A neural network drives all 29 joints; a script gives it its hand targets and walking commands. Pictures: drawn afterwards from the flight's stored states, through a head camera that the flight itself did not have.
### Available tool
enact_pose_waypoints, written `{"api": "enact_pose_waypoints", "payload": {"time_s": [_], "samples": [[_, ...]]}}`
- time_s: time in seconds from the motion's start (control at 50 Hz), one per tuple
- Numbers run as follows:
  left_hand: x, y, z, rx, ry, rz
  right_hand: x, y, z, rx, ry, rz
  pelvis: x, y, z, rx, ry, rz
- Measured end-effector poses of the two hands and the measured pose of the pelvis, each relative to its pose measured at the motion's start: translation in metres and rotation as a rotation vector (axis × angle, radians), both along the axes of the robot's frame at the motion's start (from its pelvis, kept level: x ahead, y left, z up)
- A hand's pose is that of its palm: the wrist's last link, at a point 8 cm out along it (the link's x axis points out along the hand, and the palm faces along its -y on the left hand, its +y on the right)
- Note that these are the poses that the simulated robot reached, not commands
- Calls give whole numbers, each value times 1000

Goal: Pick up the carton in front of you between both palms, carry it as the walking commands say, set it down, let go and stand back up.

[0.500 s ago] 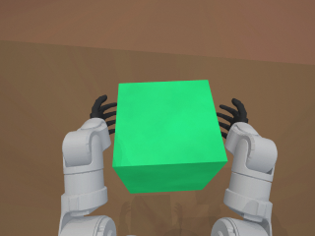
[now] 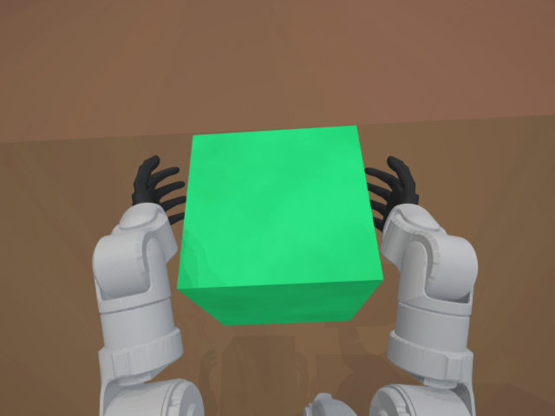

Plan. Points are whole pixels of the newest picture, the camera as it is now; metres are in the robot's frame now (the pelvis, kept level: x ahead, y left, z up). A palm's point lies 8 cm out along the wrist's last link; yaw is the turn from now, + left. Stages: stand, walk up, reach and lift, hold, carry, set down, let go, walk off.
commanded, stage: carry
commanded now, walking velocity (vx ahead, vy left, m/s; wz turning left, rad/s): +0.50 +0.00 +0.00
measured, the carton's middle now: (281, 239) +0.37 -0.03 +0.07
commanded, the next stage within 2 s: none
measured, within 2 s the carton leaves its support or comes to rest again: neither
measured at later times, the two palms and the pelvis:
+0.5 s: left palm (160, 56) +0.70 +0.16 +0.19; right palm (330, 60) +0.68 -0.14 +0.19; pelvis +0.34 +0.02 +0.04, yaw +0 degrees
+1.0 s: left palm out of the picture +0.98 +0.18 +0.25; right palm out of the picture +1.02 -0.13 +0.25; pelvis +0.65 -0.01 +0.11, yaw +1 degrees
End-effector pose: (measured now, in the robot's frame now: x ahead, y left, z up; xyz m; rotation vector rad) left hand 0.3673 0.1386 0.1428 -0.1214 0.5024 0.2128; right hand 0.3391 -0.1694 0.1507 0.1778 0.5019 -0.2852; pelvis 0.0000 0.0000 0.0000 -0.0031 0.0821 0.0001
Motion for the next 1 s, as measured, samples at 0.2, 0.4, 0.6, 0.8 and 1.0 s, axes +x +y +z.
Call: {"api": "enact_pose_waypoints", "payload": {"time_s": [0.2, 0.4, 0.6, 0.8, 1.0], "samples": [[95, 25, 16, -25, 82, 109, 160, 26, 11, -18, 57, 133, 135, -27, 17, -16, -13, 17], [241, 33, 55, -9, 7, 76, 289, 32, 41, -25, -10, 87, 266, -7, 34, 15, 0, 16], [395, 8, 50, -18, 90, -38, 379, 11, 42, 4, 107, -34, 391, 20, 63, 15, -14, 3], [521, 18, 96, 19, -28, 37, 541, 19, 94, -3, -40, 70, 532, -2, 72, -25, -13, 9], [611, 43, 107, -17, 84, 135, 680, 44, 97, 13, 58, 133, 652, -14, 108, -2, -15, 22]]}}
